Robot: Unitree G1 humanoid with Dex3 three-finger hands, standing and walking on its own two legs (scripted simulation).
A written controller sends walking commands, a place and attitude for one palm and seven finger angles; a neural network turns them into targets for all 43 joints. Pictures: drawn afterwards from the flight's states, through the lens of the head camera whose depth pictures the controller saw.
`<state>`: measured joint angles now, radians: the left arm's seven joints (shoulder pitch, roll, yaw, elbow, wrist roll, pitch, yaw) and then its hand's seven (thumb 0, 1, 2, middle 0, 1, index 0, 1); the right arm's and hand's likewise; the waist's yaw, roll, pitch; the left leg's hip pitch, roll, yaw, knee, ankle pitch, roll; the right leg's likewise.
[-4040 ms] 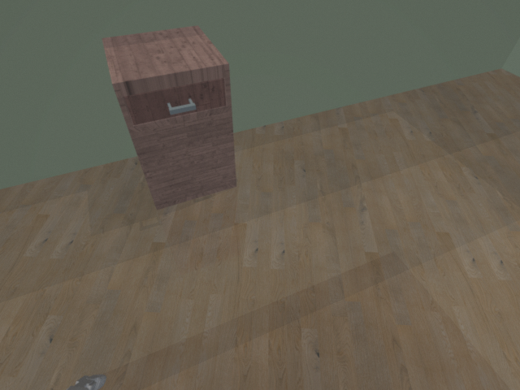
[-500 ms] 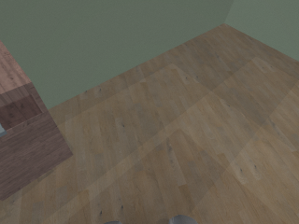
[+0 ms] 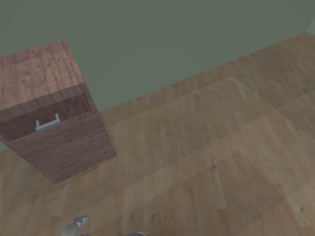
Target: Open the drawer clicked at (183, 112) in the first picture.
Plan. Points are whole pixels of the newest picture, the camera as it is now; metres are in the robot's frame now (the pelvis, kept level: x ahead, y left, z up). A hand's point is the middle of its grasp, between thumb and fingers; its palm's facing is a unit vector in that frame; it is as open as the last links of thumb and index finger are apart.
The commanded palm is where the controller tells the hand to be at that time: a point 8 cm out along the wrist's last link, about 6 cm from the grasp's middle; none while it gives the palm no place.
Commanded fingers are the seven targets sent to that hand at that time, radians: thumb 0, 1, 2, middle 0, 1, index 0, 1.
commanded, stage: turn to face it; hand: left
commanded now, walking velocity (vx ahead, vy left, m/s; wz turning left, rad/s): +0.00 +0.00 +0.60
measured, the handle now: (48, 122) +0.60 +0.52 -0.19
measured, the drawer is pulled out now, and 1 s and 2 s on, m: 0.00 0.00 0.00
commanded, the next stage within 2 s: take the last steps up to it in 0.72 s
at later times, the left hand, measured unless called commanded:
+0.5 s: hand out of the picture -0.09 +0.24 -0.18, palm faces +0.37 -0.89 -0.25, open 7.4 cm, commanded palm none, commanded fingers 0.00 0.90 0.90 -0.20 -0.30 -0.20 -0.30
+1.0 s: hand out of the picture -0.01 +0.24 -0.15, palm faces +0.42 -0.88 -0.23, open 7.4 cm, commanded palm none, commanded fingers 0.00 0.90 0.90 -0.20 -0.30 -0.20 -0.30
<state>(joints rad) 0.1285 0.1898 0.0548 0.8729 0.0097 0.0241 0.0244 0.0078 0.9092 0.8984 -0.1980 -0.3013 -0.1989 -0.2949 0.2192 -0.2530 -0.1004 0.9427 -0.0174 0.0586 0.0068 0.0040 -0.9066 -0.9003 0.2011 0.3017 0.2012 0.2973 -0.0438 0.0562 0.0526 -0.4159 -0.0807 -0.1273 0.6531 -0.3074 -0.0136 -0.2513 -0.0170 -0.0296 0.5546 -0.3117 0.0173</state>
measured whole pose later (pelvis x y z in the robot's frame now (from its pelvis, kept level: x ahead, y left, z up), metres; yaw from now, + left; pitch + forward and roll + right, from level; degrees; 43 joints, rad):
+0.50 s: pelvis -0.03 +0.03 -0.01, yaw +19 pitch +0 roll +0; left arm 0.28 0.26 0.07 0.95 0.02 0.05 0.02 0.01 0.91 0.90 -0.20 -0.30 -0.20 -0.30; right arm 0.11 -0.24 -0.06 0.92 -0.01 0.03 0.02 0.01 -0.91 -0.90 0.20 0.30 0.20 0.30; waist 0.04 -0.05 0.11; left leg -0.27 0.01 0.10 0.63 -0.35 0.03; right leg -0.32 -0.20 -0.20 0.81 -0.49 0.07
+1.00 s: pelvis -0.02 +0.03 +0.01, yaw +25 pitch -2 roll +1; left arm 0.17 0.18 0.04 0.97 0.02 0.02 0.00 0.01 0.91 0.90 -0.20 -0.30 -0.20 -0.29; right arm 0.30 -0.18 -0.04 1.04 -0.03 0.01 -0.01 0.00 -0.91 -0.90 0.20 0.30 0.20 0.30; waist -0.04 0.02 0.03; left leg -0.17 -0.05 -0.01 0.48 -0.28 0.04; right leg -0.22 -0.03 -0.06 0.60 -0.38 0.06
